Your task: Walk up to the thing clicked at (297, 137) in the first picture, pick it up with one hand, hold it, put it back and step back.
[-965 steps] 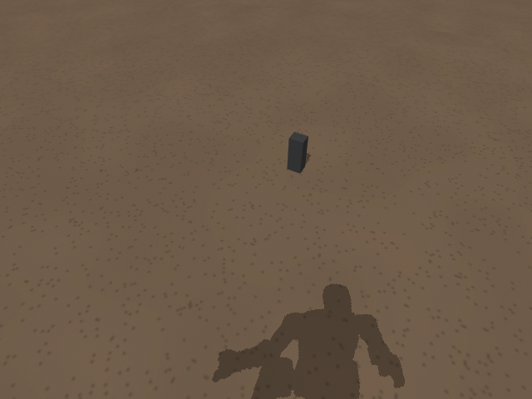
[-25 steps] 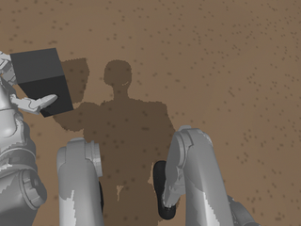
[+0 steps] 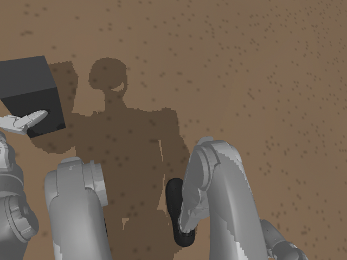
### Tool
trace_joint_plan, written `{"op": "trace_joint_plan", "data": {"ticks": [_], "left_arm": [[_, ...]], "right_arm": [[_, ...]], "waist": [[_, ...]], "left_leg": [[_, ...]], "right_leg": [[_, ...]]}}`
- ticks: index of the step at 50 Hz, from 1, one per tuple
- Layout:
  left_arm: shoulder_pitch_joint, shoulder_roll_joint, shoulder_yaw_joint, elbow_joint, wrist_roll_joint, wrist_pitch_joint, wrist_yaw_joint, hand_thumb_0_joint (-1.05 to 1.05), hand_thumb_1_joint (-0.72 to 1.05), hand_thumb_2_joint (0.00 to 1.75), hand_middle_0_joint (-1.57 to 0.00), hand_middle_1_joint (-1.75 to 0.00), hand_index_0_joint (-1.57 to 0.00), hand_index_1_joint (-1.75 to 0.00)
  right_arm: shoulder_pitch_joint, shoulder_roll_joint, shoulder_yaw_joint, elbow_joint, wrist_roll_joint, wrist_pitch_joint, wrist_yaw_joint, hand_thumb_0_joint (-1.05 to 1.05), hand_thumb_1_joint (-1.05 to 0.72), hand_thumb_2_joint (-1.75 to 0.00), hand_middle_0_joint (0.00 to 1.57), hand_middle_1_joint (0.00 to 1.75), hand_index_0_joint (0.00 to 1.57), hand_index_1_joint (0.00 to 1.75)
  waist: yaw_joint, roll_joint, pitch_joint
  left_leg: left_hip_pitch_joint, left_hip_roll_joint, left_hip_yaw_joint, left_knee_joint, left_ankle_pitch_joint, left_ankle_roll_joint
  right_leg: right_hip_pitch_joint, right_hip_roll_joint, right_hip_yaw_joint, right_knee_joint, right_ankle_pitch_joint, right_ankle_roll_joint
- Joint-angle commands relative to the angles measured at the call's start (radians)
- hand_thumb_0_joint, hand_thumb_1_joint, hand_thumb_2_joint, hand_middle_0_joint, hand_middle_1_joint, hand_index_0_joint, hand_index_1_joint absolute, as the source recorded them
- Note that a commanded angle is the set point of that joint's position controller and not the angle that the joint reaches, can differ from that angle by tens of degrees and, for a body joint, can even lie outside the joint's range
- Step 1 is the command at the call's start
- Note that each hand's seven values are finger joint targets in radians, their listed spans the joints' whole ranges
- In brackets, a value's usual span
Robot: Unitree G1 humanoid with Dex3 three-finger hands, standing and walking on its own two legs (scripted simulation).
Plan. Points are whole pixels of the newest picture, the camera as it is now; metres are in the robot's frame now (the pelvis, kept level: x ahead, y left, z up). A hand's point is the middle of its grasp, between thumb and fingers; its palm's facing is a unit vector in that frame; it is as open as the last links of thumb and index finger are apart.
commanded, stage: lower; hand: left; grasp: from the side
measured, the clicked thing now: (36, 103) +0.46 +0.25 -0.13
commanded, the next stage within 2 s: loosen in 0.82 s
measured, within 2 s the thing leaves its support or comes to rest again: rests again in 1.82 s
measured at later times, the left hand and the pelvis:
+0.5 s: hand (20, 102) +0.47 +0.28 -0.15, palm faces +0.35 -0.94 -0.03, open 10.8 cm; pelvis -0.01 +0.01 -0.01, yaw -3 degrees
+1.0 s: hand (21, 102) +0.47 +0.28 -0.16, palm faces +0.35 -0.94 -0.03, open 10.8 cm; pelvis -0.01 +0.01 -0.01, yaw -5 degrees
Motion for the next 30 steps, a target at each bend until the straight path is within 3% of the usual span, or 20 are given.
{"op": "trace_joint_plan", "data": {"ticks": [1, 8, 16, 20, 23, 30], "left_arm": [[-0.308, 0.264, 0.035, -0.165, -0.011, -0.118, 0.019, 0.0, 0.07, 1.27, -1.26, -1.45, -1.29, -1.44], [-0.295, 0.333, 0.06, -0.127, 0.0, -0.165, 0.03, 0.0, 0.07, 1.25, -1.23, -1.42, -1.26, -1.41], [-0.27, 0.341, 0.05, -0.088, -0.014, -0.185, 0.034, 0.0, 0.06, 1.26, -1.21, -1.43, -1.24, -1.42], [-0.281, 0.363, 0.037, -0.058, 0.002, -0.189, 0.047, 0.0, 0.09, 1.27, -1.23, -1.43, -1.26, -1.42], [-0.271, 0.398, 0.057, -0.05, -0.002, -0.2, 0.056, 0.0, 0.07, 1.27, -1.22, -1.43, -1.25, -1.42], [-0.268, 0.417, 0.049, -0.021, 0.006, -0.22, 0.067, 0.0, 0.12, 1.3, -1.23, -1.45, -1.27, -1.44]], "right_arm": [[0.109, -0.299, -0.054, -0.034, -0.021, -0.001, -0.01, 0.0, -0.91, -0.9, 0.2, 0.3, 0.2, 0.3], [0.073, -0.333, -0.011, -0.043, -0.054, 0.005, -0.011, 0.0, -0.91, -0.9, 0.2, 0.3, 0.2, 0.3], [0.055, -0.35, 0.028, -0.046, -0.075, 0.007, -0.011, 0.0, -0.91, -0.91, 0.2, 0.3, 0.2, 0.3], [0.027, -0.362, 0.043, -0.055, -0.083, 0.012, -0.012, 0.0, -0.91, -0.9, 0.2, 0.3, 0.2, 0.3], [0.011, -0.368, 0.053, -0.065, -0.087, 0.013, -0.011, 0.0, -0.91, -0.9, 0.2, 0.3, 0.2, 0.3], [-0.004, -0.38, 0.074, -0.069, -0.101, 0.015, -0.013, 0.0, -0.9, -0.9, 0.2, 0.3, 0.2, 0.3]], "waist": [[-0.047, 0.332, -0.636], [-0.068, 0.414, -0.6], [-0.099, 0.396, -0.582], [-0.114, 0.411, -0.516], [-0.105, 0.401, -0.512], [-0.13, 0.416, -0.491]], "left_leg": [[0.364, 0.006, 0.06, -0.295, 0.078, 0.007], [0.437, 0.019, 0.028, -0.297, 0.118, -0.013], [0.436, 0.025, 0.015, -0.256, 0.171, -0.01], [0.425, 0.03, -0.008, -0.272, 0.117, -0.014], [0.411, 0.032, -0.009, -0.265, 0.095, -0.011], [0.431, 0.038, -0.026, -0.258, 0.113, -0.015]], "right_leg": [[0.378, 0.059, -0.076, -0.18, 0.083, -0.046], [0.358, 0.063, -0.11, -0.148, 0.119, -0.049], [0.411, 0.07, -0.121, -0.15, 0.178, -0.04], [0.366, 0.069, -0.141, -0.143, 0.136, -0.042], [0.379, 0.073, -0.141, -0.146, 0.121, -0.041], [0.385, 0.075, -0.153, -0.14, 0.142, -0.038]]}}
